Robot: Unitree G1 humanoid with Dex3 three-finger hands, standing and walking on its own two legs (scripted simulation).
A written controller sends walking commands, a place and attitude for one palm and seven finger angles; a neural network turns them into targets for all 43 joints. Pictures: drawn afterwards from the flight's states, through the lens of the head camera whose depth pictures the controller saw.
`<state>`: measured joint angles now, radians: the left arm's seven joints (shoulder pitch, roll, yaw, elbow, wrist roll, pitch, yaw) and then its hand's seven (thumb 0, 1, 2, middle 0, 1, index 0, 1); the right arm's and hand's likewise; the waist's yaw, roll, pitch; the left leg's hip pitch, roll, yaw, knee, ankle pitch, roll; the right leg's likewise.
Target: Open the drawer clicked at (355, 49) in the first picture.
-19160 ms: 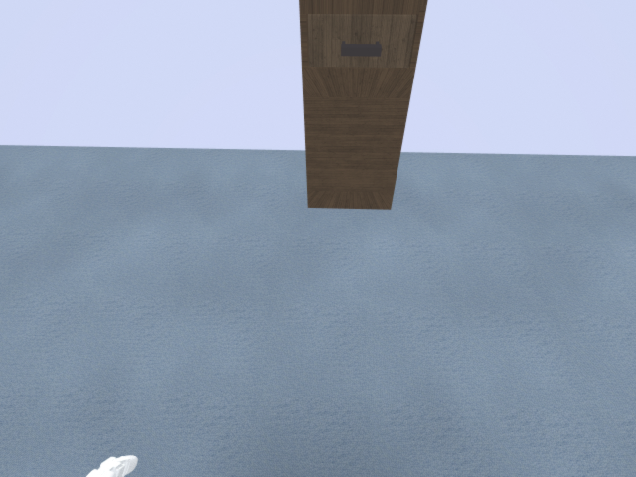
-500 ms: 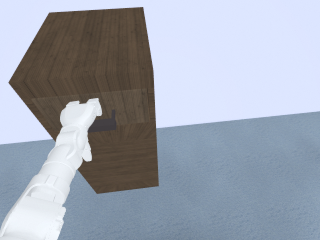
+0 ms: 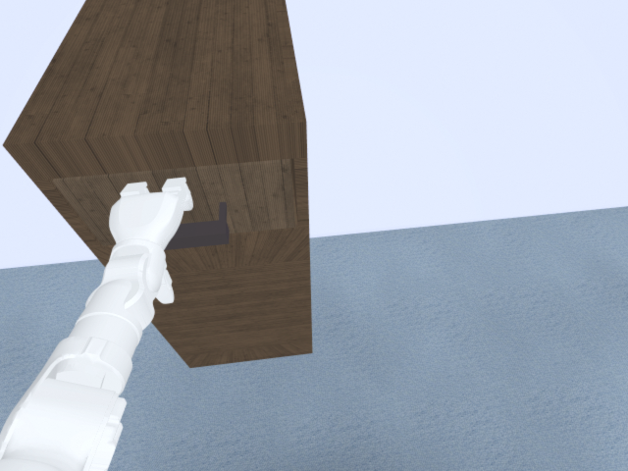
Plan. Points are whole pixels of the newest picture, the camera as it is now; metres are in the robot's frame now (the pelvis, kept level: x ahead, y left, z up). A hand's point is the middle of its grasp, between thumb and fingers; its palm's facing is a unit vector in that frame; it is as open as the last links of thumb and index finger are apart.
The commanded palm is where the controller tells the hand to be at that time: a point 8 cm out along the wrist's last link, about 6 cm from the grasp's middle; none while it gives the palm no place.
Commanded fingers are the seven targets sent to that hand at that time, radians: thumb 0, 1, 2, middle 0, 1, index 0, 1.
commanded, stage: lower the fingers behind the handle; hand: left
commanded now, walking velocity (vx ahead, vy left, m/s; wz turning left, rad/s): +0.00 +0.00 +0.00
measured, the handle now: (187, 223) +0.48 +0.21 +0.00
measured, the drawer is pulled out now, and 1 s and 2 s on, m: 0.00 0.00 0.00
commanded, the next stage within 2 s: lift the fingers back up to retry in 0.90 s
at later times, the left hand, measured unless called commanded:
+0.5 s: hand (171, 243) +0.43 +0.22 +0.01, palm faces -0.03 +0.01 -1.00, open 13.8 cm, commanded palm +0.40 +0.21 +0.04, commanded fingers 0.00 -0.50 0.30 -0.30 -1.20 -0.30 -1.20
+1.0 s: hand (171, 246) +0.43 +0.22 +0.01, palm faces -0.01 +0.02 -1.00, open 13.9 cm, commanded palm +0.40 +0.21 +0.04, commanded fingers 0.00 -0.50 0.30 -0.30 -1.20 -0.30 -1.20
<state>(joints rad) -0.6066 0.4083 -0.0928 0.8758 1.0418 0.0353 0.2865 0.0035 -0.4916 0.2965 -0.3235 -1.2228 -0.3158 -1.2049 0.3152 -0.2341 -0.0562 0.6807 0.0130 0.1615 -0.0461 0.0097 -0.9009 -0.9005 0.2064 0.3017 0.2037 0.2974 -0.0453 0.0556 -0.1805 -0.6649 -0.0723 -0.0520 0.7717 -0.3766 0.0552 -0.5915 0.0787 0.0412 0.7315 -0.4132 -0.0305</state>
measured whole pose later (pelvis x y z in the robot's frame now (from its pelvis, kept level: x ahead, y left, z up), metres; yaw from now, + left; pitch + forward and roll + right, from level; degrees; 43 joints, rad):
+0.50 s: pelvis -0.01 +0.00 -0.01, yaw +0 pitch +18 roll -2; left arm -0.71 0.38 -0.12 1.00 1.07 0.12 0.37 0.00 -0.49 0.30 -0.30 -1.32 -0.31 -1.21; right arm 0.32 -0.24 -0.03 0.66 0.02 0.17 -0.03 0.01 -0.90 -0.90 0.21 0.30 0.20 0.30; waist -0.06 0.05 -0.20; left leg -0.76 -0.07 -0.04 0.84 -0.38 0.05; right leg -0.69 0.09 0.04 0.80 -0.42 -0.03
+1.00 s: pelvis -0.02 +0.00 -0.02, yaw +0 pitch +19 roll -2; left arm -0.72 0.40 -0.13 1.00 1.06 0.11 0.38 0.00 -0.49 0.30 -0.25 -1.32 -0.32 -1.21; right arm 0.34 -0.24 -0.03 0.66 0.02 0.15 -0.04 0.01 -0.90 -0.90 0.21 0.30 0.20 0.30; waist -0.06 0.06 -0.20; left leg -0.82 -0.06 -0.05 0.88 -0.38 0.05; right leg -0.75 0.09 0.03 0.84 -0.42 -0.03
